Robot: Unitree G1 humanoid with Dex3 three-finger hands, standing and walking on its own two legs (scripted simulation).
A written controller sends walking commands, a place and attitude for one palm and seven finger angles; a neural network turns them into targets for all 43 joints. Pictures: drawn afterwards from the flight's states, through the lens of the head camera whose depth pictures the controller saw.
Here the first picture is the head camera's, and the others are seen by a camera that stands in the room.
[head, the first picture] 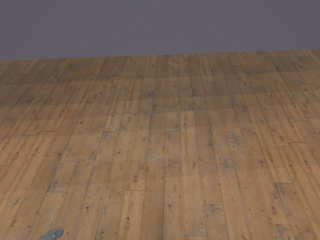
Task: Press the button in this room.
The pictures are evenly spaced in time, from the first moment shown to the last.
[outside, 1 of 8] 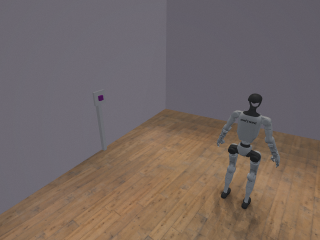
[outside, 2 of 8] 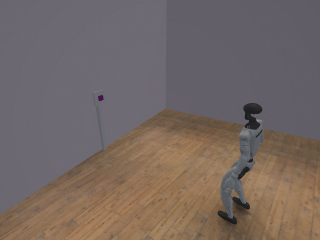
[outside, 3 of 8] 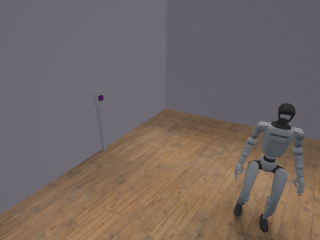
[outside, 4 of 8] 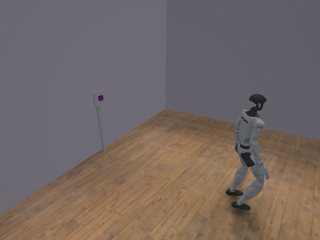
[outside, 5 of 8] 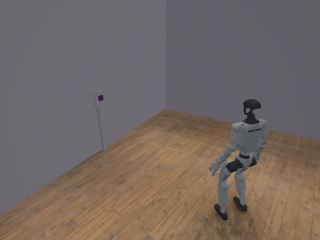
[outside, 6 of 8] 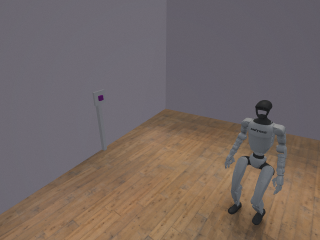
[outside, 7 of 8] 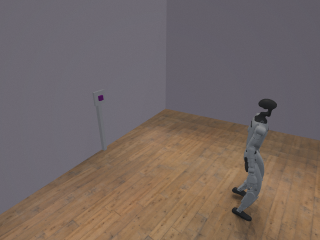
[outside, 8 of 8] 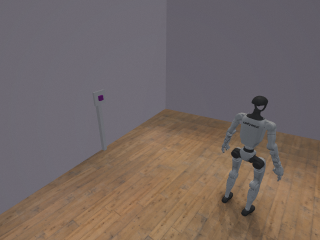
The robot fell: no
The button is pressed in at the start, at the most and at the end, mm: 0 0 0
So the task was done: no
